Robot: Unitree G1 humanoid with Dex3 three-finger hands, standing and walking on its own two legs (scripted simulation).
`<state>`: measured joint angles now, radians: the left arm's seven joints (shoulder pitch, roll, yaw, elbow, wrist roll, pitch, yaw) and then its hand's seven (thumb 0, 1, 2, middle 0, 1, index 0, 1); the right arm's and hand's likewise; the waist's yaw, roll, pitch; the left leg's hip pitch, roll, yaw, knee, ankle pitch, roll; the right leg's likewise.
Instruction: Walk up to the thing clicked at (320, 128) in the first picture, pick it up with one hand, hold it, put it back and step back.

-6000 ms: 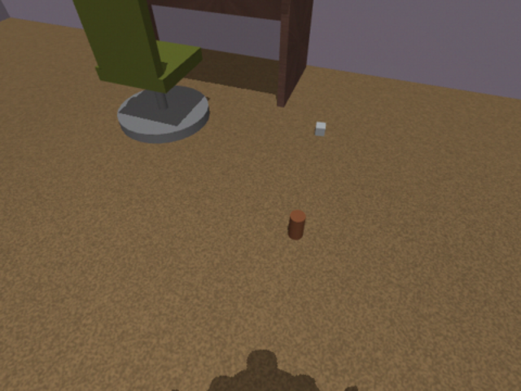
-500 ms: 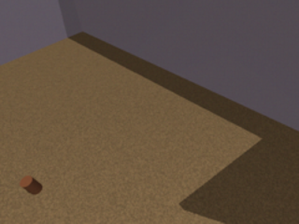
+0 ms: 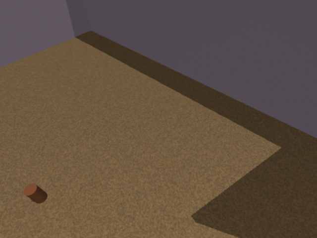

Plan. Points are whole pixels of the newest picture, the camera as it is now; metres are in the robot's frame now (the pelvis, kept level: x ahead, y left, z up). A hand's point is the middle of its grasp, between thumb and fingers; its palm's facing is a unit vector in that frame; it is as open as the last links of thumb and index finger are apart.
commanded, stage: stand
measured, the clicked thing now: out of the picture +1.03 +1.44 -0.75
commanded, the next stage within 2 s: walk up in 0.92 s
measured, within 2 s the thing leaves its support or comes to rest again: neither
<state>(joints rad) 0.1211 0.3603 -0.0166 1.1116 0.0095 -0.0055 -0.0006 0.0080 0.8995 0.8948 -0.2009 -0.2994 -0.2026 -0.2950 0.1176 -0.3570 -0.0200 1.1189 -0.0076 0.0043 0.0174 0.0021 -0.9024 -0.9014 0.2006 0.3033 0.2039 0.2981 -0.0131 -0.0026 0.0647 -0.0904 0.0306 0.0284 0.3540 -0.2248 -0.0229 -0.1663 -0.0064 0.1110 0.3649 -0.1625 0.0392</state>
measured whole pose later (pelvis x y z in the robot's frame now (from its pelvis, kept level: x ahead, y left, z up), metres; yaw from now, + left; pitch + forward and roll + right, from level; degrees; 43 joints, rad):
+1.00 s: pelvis +0.01 +0.00 +0.00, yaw -1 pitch -2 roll +1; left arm 0.17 0.37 0.02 1.08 0.03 0.00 -0.04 0.01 0.90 0.89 -0.20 -0.30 -0.20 -0.30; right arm 0.17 -0.36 -0.05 1.07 -0.03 -0.01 0.05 0.00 -0.90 -0.90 0.20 0.30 0.21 0.30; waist 0.00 -0.01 0.03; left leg -0.10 0.03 0.04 0.41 -0.37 0.02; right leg -0.24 0.00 0.10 0.54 -0.39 0.00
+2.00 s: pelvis +0.40 -0.02 -0.01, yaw -1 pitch -3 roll +1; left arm 0.26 0.42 0.05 0.88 0.01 -0.05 -0.06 0.01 0.90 0.90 -0.20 -0.30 -0.20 -0.29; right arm 0.32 -0.40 -0.06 0.82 -0.01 -0.07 0.06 0.00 -0.90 -0.90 0.20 0.30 0.21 0.30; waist -0.02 -0.02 0.10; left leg -0.09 0.01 0.10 0.47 -0.33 0.02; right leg -0.48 -0.08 0.00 0.70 -0.21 0.00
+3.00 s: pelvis +0.80 +0.00 -0.02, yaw +29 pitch -1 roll +1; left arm 0.09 0.47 0.10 0.72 0.02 0.05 -0.06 0.01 0.90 0.90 -0.20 -0.30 -0.20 -0.29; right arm 0.47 -0.39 -0.03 0.75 -0.02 -0.07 -0.04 0.00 -0.90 -0.90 0.21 0.30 0.21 0.30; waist -0.02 -0.12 0.10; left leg -0.16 -0.07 -0.22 0.55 -0.37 -0.02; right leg -0.56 -0.06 0.07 0.81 -0.23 -0.02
